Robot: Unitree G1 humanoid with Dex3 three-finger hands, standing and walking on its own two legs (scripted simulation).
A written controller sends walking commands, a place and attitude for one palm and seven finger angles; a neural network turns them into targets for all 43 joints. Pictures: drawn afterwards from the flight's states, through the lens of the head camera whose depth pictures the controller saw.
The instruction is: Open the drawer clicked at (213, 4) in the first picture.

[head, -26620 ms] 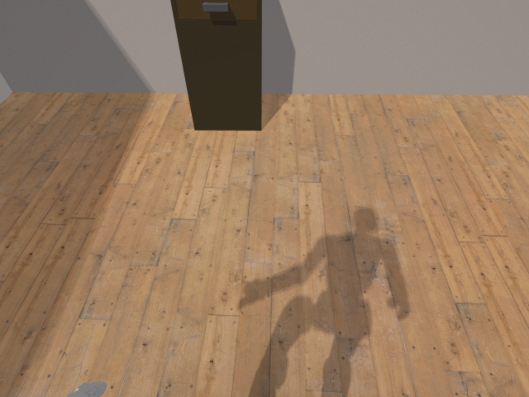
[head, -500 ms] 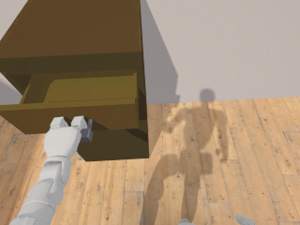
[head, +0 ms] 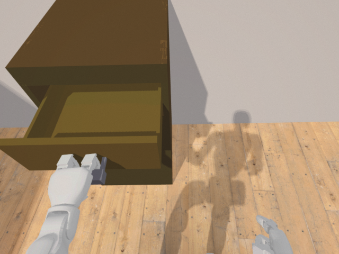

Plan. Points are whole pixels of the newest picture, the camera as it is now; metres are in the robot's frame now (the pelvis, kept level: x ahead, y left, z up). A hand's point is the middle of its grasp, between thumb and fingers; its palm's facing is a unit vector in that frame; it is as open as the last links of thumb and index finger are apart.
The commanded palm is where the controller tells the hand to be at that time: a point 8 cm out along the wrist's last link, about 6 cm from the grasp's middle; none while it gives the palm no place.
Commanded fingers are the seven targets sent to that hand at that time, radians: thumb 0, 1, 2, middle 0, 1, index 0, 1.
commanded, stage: pull the drawer open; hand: left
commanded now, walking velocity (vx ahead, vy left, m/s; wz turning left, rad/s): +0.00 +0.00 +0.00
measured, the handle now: (83, 168) +0.32 +0.24 -0.01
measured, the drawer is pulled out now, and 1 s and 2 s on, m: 0.20 0.30 0.30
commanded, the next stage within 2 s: open the thumb to release the handle in 1.00 s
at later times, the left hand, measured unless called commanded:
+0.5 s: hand (75, 218) +0.20 +0.23 -0.03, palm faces -0.03 -0.05 -1.00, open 6.1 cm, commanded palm +0.17 +0.24 +0.03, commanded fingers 0.00 0.90 0.90 -0.40 -1.35 -0.40 -1.35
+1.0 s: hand (71, 235) +0.17 +0.23 -0.02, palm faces -0.04 -0.07 -1.00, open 6.1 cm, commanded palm +0.12 +0.23 +0.03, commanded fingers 0.00 0.90 0.90 -0.40 -1.35 -0.40 -1.35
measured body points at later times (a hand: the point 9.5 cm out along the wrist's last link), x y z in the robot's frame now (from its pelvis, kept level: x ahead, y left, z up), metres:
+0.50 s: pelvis -0.01 -0.01 -0.01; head +0.04 -0.03 +0.44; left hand +0.20 +0.23 +0.03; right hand +0.18 -0.24 -0.12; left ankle -0.05 +0.11 -0.70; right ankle +0.01 -0.12 -0.70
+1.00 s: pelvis +0.00 -0.01 -0.02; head +0.05 -0.03 +0.43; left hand +0.17 +0.23 +0.03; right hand +0.19 -0.24 -0.12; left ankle -0.05 +0.11 -0.70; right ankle +0.01 -0.12 -0.70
